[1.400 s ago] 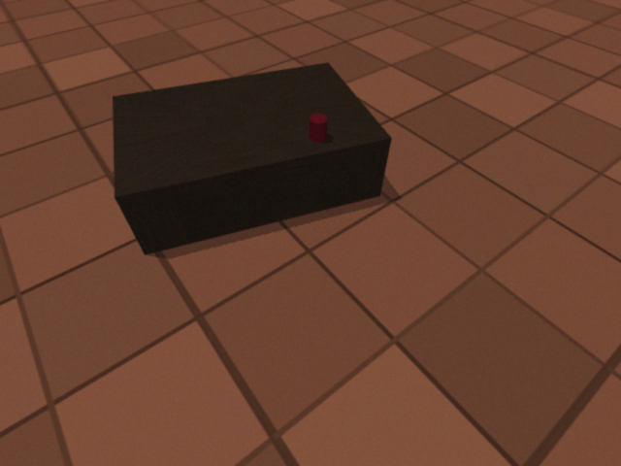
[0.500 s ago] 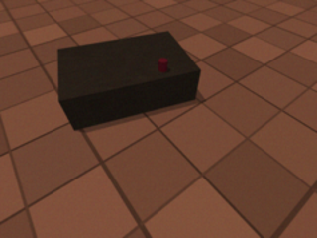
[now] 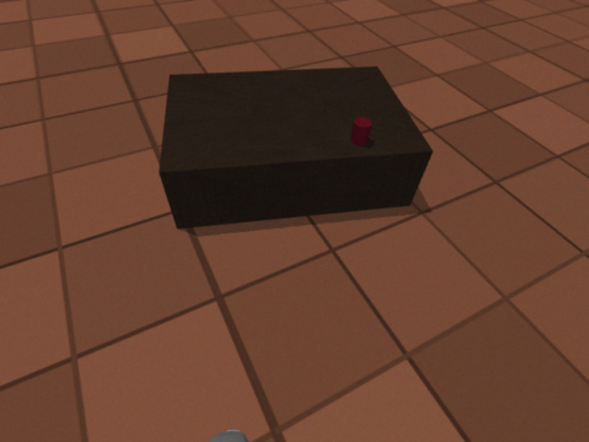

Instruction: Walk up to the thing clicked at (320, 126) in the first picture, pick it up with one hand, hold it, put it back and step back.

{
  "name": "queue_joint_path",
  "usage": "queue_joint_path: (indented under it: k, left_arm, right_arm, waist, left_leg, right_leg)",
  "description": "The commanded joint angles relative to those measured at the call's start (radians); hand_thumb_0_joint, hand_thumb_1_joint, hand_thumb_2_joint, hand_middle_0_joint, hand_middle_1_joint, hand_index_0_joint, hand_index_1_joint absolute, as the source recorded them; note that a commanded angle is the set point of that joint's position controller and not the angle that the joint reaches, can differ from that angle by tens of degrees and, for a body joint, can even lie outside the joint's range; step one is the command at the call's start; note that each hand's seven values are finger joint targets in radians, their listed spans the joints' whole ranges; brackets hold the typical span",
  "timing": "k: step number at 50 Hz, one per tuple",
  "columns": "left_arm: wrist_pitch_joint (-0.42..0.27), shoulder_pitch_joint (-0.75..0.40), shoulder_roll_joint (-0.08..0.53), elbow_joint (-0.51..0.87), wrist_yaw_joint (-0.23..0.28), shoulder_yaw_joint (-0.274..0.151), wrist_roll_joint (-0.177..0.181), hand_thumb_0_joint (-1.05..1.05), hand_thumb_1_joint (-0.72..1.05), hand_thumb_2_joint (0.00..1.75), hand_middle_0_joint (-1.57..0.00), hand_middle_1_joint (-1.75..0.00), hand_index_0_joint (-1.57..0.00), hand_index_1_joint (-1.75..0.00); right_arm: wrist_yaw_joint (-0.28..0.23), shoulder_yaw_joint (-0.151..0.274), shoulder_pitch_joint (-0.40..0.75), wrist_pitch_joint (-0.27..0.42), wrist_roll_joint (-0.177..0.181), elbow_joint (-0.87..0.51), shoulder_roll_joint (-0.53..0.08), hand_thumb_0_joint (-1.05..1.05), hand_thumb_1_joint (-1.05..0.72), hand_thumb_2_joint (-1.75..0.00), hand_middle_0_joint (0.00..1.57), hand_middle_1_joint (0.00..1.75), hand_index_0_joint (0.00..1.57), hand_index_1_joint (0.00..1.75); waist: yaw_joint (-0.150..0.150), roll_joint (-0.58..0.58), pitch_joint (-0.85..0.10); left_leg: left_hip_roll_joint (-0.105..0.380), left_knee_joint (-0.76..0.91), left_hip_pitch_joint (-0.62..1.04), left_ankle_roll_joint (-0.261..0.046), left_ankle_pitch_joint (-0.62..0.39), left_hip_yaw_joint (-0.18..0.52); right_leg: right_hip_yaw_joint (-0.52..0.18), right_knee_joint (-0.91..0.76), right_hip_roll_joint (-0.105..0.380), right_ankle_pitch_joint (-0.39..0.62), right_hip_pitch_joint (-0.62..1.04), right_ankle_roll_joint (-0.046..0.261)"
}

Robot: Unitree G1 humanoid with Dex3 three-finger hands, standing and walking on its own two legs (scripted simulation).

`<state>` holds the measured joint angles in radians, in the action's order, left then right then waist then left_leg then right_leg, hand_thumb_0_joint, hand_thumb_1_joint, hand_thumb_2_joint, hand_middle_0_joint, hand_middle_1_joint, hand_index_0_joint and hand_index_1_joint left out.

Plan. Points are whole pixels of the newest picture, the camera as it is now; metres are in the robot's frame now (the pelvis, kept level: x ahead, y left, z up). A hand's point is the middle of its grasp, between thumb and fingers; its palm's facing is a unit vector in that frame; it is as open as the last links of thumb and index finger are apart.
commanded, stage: walk up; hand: right
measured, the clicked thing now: (360, 131) +1.30 -0.23 -0.40
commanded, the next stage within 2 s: none
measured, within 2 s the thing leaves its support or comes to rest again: neither
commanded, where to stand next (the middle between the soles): +0.85 -0.11 m, yaw +10 degrees
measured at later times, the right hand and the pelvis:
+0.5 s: hand (471, 389) +0.24 -0.28 -0.15, palm faces -0.06 +0.92 -0.38, open 7.4 cm; pelvis +0.22 +0.00 -0.01, yaw +4 degrees
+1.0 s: hand (437, 222) +0.60 -0.30 -0.14, palm faces -0.20 +0.88 -0.44, open 7.4 cm; pelvis +0.46 -0.04 -0.02, yaw +7 degrees
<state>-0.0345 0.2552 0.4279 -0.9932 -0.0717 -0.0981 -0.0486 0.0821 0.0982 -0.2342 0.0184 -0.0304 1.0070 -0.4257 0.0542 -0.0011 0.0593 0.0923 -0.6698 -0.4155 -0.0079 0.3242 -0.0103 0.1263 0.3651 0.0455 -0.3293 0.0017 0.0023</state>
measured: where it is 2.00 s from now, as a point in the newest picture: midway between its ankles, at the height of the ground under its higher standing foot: (329, 292)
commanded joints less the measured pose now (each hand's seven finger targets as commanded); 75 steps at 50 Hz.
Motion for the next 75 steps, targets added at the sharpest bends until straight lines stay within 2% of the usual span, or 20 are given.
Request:
queue_joint_path:
  k: [1,3,4,5,10,22,26,29,35,44,47,48,50,51,54,58,68,70,72,75]
  left_arm:
    - [-0.022,-0.187,0.228,0.145,0.003,-0.049,0.01,0.0,0.9,0.9,-0.2,-0.3,-0.2,-0.3]
    - [-0.01,-0.079,0.112,0.148,0.001,-0.014,0.007,0.0,0.9,0.9,-0.2,-0.3,-0.2,-0.3]
    - [-0.008,-0.04,0.078,0.17,0.002,0.0,0.01,0.0,0.9,0.9,-0.2,-0.3,-0.2,-0.3]
    - [-0.003,-0.065,0.203,0.163,0.007,-0.026,0.017,0.0,0.9,0.9,-0.2,-0.3,-0.2,-0.3]
    - [0.004,0.038,0.232,0.087,-0.003,-0.03,0.035,0.0,0.9,0.9,-0.2,-0.3,-0.2,-0.3]
    - [-0.01,-0.204,0.151,0.213,-0.039,-0.025,0.023,0.0,0.9,0.9,-0.2,-0.3,-0.2,-0.3]
    - [-0.025,0.035,0.191,0.145,-0.019,-0.06,0.026,0.0,0.9,0.9,-0.2,-0.3,-0.2,-0.3]
    - [-0.033,0.176,0.338,0.139,0.01,-0.095,0.036,0.0,0.9,0.9,-0.2,-0.3,-0.2,-0.3]
    - [-0.047,0.027,0.201,0.197,0.028,-0.042,0.047,0.0,0.9,0.9,-0.2,-0.3,-0.2,-0.3]
    - [-0.042,0.079,0.218,0.262,0.017,-0.036,0.027,0.0,0.9,0.9,-0.2,-0.3,-0.2,-0.3]
    - [-0.028,0.063,0.206,0.287,0.016,-0.024,0.031,0.0,0.9,0.9,-0.2,-0.3,-0.2,-0.3]
    - [-0.026,0.098,0.156,0.295,0.021,-0.007,0.039,0.0,0.9,0.9,-0.2,-0.3,-0.2,-0.3]
    - [-0.006,0.156,0.187,0.287,0.027,-0.019,0.038,0.0,0.9,0.9,-0.2,-0.3,-0.2,-0.3]
    - [0.004,0.144,0.25,0.273,0.034,-0.03,0.033,0.0,0.9,0.9,-0.2,-0.3,-0.2,-0.3]
    - [0.001,0.127,0.208,0.241,0.026,-0.031,0.037,0.0,0.9,0.9,-0.2,-0.3,-0.2,-0.3]
    - [0.011,0.168,0.166,0.227,0.002,-0.026,0.033,0.0,0.9,0.9,-0.2,-0.3,-0.2,-0.3]
    - [-0.008,0.142,0.202,0.18,-0.022,-0.061,0.023,0.0,0.9,0.9,-0.2,-0.3,-0.2,-0.3]
    - [-0.033,0.269,0.284,0.144,-0.001,-0.094,0.012,0.0,0.9,0.9,-0.2,-0.3,-0.2,-0.3]
    - [-0.047,0.213,0.354,0.191,0.019,-0.09,0.024,0.0,0.9,0.9,-0.2,-0.3,-0.2,-0.3]
    - [-0.051,0.114,0.28,0.211,0.036,-0.062,0.045,0.0,0.9,0.9,-0.2,-0.3,-0.2,-0.3]
  right_arm:
    - [-0.014,0.065,-0.122,0.047,-0.001,-0.057,-0.175,0.0,-0.9,-0.9,0.2,0.3,0.2,0.3]
    - [-0.045,0.104,-0.329,0.055,-0.011,-0.015,-0.286,0.0,-0.9,-0.9,0.2,0.3,0.2,0.3]
    - [-0.056,0.107,-0.317,0.062,-0.018,-0.055,-0.365,0.0,-0.9,-0.9,0.2,0.3,0.2,0.3]
    - [-0.048,0.105,-0.191,0.064,0.012,-0.106,-0.382,0.0,-0.9,-0.9,0.2,0.3,0.2,0.3]
    - [-0.056,0.05,-0.056,0.091,0.029,-0.164,-0.273,0.0,-0.9,-0.9,0.2,0.3,0.2,0.3]
    - [-0.07,0.045,-0.151,0.107,0.027,-0.192,-0.269,0.0,-0.9,-0.9,0.2,0.3,0.2,0.3]
    - [-0.087,0.03,-0.141,0.093,0.022,-0.219,-0.232,0.0,-0.9,-0.9,0.2,0.3,0.2,0.3]
    - [-0.099,0.006,-0.185,0.087,0.033,-0.239,-0.197,0.0,-0.9,-0.9,0.2,0.3,0.2,0.3]
    - [-0.073,0.003,-0.166,0.071,0.034,-0.184,-0.157,0.0,-0.9,-0.9,0.2,0.3,0.2,0.3]
    - [-0.047,0.013,0.0,0.081,0.025,-0.253,-0.137,0.0,-0.9,-0.9,0.2,0.3,0.2,0.3]
    - [-0.065,0.036,-0.167,0.095,0.019,-0.202,-0.18,0.0,-0.9,-0.9,0.2,0.3,0.2,0.3]
    - [-0.077,0.058,-0.275,0.1,0.002,-0.185,-0.239,0.0,-0.9,-0.9,0.2,0.3,0.2,0.3]
    - [-0.099,0.084,-0.274,0.098,0.013,-0.239,-0.337,0.0,-0.9,-0.9,0.2,0.3,0.2,0.3]
    - [-0.1,0.092,-0.224,0.095,0.034,-0.241,-0.35,0.0,-0.9,-0.9,0.2,0.3,0.2,0.3]
    - [-0.101,0.041,-0.127,0.102,0.038,-0.263,-0.246,0.0,-0.9,-0.9,0.2,0.3,0.2,0.3]
    - [-0.09,0.034,-0.108,0.114,0.035,-0.268,-0.245,0.0,-0.9,-0.9,0.2,0.3,0.2,0.3]
    - [-0.072,0.04,-0.018,0.087,0.017,-0.278,-0.283,0.0,-0.9,-0.9,0.2,0.3,0.2,0.3]
    - [-0.072,-0.003,-0.111,0.073,0.007,-0.262,-0.151,0.0,-0.9,-0.9,0.2,0.3,0.2,0.3]
    - [-0.084,0.0,-0.091,0.067,0.021,-0.27,-0.186,0.0,-0.9,-0.9,0.2,0.3,0.2,0.3]
    - [-0.082,0.009,-0.107,0.071,0.045,-0.201,-0.226,0.0,-0.9,-0.9,0.2,0.3,0.2,0.3]
  waist:
    - [-0.131,-0.071,-0.016]
    - [-0.217,0.298,-0.105]
    - [-0.188,0.408,-0.087]
    - [-0.152,0.224,-0.041]
    - [-0.038,0.114,0.05]
    - [-0.096,0.104,0.042]
    - [0.033,-0.005,-0.137]
    - [0.08,-0.314,-0.183]
    - [-0.032,-0.151,0.012]
    - [0.01,-0.113,-0.007]
    - [-0.093,0.038,-0.12]
    - [-0.147,0.173,-0.183]
    - [-0.135,0.147,-0.222]
    - [-0.125,0.128,-0.169]
    - [-0.074,0.052,-0.016]
    - [-0.041,0.133,-0.02]
    - [0.014,0.117,-0.03]
    - [0.07,-0.253,-0.063]
    - [0.06,-0.308,0.001]
    - [-0.009,-0.173,0.031]
  left_leg:
    - [-0.047,0.097,0.375,0.007,-0.214,-0.097]
    - [0.003,0.205,0.648,-0.065,0.153,0.089]
    - [0.242,0.427,0.579,-0.14,0.52,0.617]
    - [0.329,0.553,0.406,-0.243,0.623,0.805]
    - [0.169,0.483,0.183,-0.169,0.266,0.328]
    - [0.141,0.379,0.285,-0.168,-0.245,0.125]
    - [0.073,-0.05,0.227,-0.105,-0.549,0.02]
    - [-0.123,-0.595,-0.26,-0.04,0.212,0.019]
    - [-0.033,-0.465,-0.086,-0.031,-0.004,0.067]
    - [-0.033,0.035,0.016,-0.007,-0.164,-0.067]
    - [-0.093,0.147,0.359,-0.054,-0.19,-0.089]
    - [-0.007,0.212,0.507,-0.099,-0.106,0.035]
    - [0.371,0.358,0.607,-0.266,0.144,0.718]
    - [0.41,0.374,0.55,-0.32,0.181,0.73]
    - [0.241,0.379,0.281,-0.198,-0.14,0.323]
    - [0.18,0.339,0.219,-0.204,-0.281,0.114]
    - [0.131,0.223,-0.044,-0.152,0.263,0.057]
    - [-0.007,-0.259,-0.174,-0.097,0.195,-0.069]
    - [-0.097,-0.558,-0.355,-0.025,0.178,0.041]
    - [-0.034,-0.517,-0.266,-0.022,0.054,0.12]
  right_leg:
    - [-0.048,0.04,0.156,-0.175,-0.373,0.136]
    - [0.04,0.605,0.016,-0.206,-0.615,0.1]
    - [-0.058,0.82,-0.062,-0.303,-0.766,0.064]
    - [-0.182,0.843,-0.002,-0.253,-0.689,0.069]
    - [-0.19,0.684,0.099,0.001,-0.546,0.027]
    - [-0.097,0.257,0.059,0.198,-0.495,0.018]
    - [-0.038,0.142,-0.019,0.154,-0.064,0.06]
    - [-0.741,-0.089,0.38,-0.086,0.199,0.237]
    - [-0.232,-0.038,0.179,0.431,-0.196,0.193]
    - [-0.147,0.017,0.188,0.394,-0.163,0.196]
    - [-0.09,0.289,0.134,0.431,-0.262,0.157]
    - [-0.047,0.538,0.068,0.327,-0.37,0.12]
    - [-0.163,0.825,-0.06,-0.246,-0.68,0.06]
    - [-0.213,0.906,-0.004,-0.216,-0.697,0.062]
    - [-0.258,0.827,0.037,-0.069,-0.593,0.039]
    - [-0.174,0.664,0.064,-0.016,-0.524,0.006]
    - [-0.047,0.277,0.023,0.089,-0.151,0.023]
    - [-0.222,0.092,0.081,-0.212,0.016,0.042]
    - [-0.746,-0.177,0.363,-0.296,-0.06,0.171]
    - [-0.511,-0.103,0.285,0.062,-0.139,0.157]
